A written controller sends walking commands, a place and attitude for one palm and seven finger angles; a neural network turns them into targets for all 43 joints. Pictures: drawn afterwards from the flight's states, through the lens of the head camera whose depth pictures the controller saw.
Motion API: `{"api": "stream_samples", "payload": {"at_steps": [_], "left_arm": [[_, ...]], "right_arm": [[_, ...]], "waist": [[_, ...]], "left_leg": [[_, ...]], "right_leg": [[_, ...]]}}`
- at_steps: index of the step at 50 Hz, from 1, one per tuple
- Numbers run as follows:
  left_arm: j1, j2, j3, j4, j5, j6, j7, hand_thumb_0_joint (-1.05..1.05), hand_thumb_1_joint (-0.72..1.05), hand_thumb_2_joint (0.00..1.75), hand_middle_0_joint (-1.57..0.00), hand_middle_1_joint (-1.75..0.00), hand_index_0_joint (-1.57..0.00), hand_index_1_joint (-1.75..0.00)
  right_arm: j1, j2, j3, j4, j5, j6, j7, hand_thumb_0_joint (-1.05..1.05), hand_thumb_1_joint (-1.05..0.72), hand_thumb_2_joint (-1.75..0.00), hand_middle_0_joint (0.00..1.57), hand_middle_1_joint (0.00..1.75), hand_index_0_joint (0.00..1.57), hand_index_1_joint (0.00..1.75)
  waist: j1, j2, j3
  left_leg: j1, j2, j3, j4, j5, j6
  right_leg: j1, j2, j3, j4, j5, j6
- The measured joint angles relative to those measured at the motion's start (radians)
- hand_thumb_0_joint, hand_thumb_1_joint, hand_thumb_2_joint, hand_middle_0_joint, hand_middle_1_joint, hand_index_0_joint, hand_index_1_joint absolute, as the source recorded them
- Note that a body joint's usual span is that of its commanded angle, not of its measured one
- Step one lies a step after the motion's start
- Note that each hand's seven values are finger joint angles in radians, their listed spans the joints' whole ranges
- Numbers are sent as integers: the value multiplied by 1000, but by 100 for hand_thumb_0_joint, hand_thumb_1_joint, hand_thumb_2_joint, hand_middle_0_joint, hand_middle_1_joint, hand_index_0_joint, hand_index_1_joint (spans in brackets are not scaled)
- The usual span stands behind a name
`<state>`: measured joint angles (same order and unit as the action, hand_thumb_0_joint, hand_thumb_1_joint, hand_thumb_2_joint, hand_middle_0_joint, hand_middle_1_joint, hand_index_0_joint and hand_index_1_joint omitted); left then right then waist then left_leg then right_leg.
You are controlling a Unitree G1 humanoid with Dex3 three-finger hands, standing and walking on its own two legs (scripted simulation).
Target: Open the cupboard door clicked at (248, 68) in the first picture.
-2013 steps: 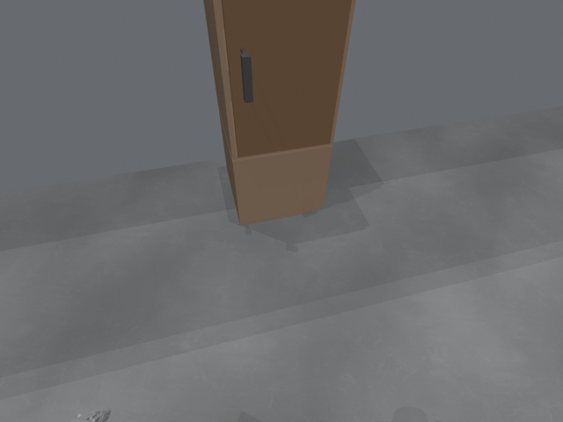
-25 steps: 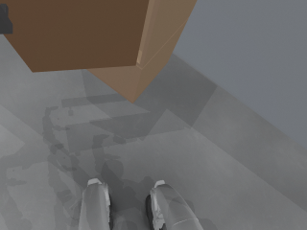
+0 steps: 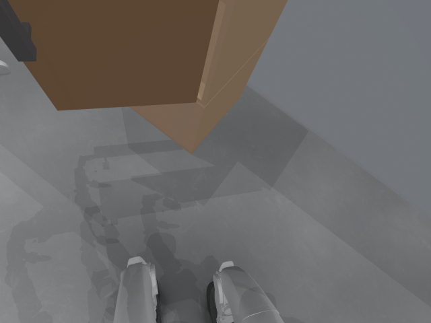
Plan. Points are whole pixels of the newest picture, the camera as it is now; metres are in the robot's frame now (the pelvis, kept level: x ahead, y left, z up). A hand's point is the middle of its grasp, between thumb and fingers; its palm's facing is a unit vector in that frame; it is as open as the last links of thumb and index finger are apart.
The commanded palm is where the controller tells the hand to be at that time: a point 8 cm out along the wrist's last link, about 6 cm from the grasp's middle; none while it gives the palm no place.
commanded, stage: slide the fingers in behind the handle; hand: left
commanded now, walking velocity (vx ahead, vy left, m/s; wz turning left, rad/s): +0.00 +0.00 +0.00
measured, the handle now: (4, 6) +0.59 +0.27 +0.09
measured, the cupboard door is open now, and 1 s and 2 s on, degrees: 47 47 46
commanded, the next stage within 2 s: close the thumb around the handle in 1.06 s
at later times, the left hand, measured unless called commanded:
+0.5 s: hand out of the picture +0.55 +0.27 +0.09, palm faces +0.11 -0.99 +0.03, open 14.1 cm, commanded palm +0.54 +0.28 +0.09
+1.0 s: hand (4, 27) +0.55 +0.26 +0.09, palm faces +0.12 -0.99 +0.00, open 13.8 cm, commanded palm +0.54 +0.28 +0.09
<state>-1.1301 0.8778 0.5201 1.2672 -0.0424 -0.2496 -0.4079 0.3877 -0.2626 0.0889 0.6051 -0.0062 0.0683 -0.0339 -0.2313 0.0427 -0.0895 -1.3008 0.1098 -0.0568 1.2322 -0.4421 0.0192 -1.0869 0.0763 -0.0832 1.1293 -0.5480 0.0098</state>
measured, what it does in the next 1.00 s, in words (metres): stands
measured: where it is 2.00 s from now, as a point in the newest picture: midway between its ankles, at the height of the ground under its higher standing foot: (186, 318)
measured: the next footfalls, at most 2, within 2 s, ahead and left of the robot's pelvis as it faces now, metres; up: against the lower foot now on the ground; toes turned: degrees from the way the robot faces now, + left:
none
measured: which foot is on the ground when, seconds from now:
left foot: down 0.00-1.00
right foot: down 0.00-1.00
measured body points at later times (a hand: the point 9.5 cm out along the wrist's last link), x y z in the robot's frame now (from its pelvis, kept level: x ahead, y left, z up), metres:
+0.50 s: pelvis +0.00 -0.01 +0.00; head +0.17 +0.05 +0.41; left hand +0.53 +0.32 +0.10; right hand +0.00 -0.27 -0.09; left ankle +0.05 +0.11 -0.63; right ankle -0.01 -0.14 -0.63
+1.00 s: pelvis +0.00 -0.01 +0.00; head +0.18 +0.04 +0.41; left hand +0.54 +0.32 +0.10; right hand -0.03 -0.27 -0.10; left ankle +0.05 +0.10 -0.63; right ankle -0.01 -0.14 -0.63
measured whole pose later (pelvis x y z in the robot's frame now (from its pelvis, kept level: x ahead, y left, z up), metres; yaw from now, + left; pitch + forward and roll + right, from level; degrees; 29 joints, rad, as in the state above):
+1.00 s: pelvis +0.00 -0.01 +0.00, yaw +1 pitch +28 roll -7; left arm -1.15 0.79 0.47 1.29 -0.04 -0.29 -0.32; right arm 0.41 -0.26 0.07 0.64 -0.01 0.05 -0.02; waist -0.23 0.05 -0.09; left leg -1.30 0.11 -0.06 1.23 -0.43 0.01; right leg -1.10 0.08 -0.09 1.15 -0.55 0.00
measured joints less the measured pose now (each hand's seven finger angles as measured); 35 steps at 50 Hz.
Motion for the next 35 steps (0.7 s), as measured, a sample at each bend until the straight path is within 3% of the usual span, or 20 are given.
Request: {"api": "stream_samples", "payload": {"at_steps": [17, 21, 27, 35], "left_arm": [[-11, -88, -77, 4, -23, -26, 86, -2, -49, 30, -30, -120, -22, -120], [-16, -107, -100, -4, -15, -31, 75, -2, -50, 30, -30, -120, -24, -120], [-4, -119, -53, 5, -9, -33, 97, -2, -49, 30, -30, -120, -27, -121], [0, -116, -48, 22, -1, -40, 112, -2, -49, 30, -30, -120, -29, -122]], "right_arm": [[3, 4, -17, 36, -11, -14, 13, 0, -90, -89, 21, 30, 20, 30], [-2, 3, -20, 39, -12, -16, 15, 0, -90, -89, 21, 30, 20, 30], [-5, 1, -18, 23, -15, -21, 19, 0, -90, -89, 21, 30, 20, 30], [8, 7, -13, 28, -11, -18, 24, 0, -90, -89, 21, 30, 20, 30]], "waist": [[21, -6, -7], [19, -6, -8], [3, 1, -11], [1, 10, -9]], "left_leg": [[19, -19, -11, -22, 15, -5], [16, -20, -14, -19, 16, -7], [17, -10, -8, -14, 13, -8], [22, -4, 0, -13, 11, -10]], "right_leg": [[22, -15, -14, -11, 0, -5], [20, -15, -17, -7, 0, -7], [15, -7, -9, -1, 1, -8], [13, -3, 0, 7, -1, -10]]}}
